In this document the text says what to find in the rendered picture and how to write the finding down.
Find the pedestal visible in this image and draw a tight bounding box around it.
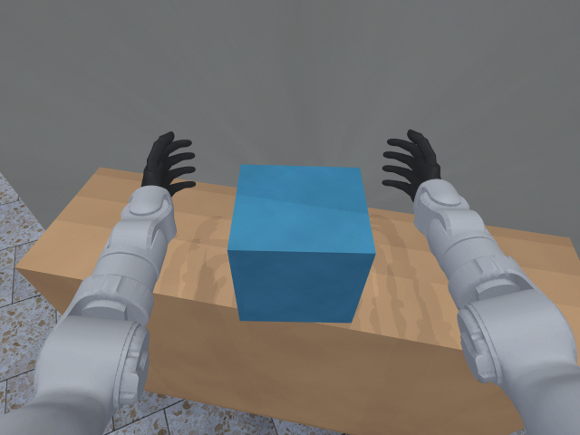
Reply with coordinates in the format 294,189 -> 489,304
15,167 -> 580,435

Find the robot left hand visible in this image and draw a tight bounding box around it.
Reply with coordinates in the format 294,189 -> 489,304
141,131 -> 196,196

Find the robot left forearm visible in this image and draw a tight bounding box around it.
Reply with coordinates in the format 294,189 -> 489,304
34,186 -> 177,395

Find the robot right hand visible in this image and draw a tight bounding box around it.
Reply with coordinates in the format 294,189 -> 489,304
382,130 -> 441,202

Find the robot right forearm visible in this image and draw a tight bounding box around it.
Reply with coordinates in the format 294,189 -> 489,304
413,179 -> 577,363

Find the robot right upper arm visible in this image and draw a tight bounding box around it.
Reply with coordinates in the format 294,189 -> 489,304
457,289 -> 580,435

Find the carton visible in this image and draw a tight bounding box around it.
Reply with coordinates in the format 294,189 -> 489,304
227,164 -> 376,323

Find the robot left upper arm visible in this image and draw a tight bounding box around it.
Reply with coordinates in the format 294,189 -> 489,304
0,315 -> 150,435

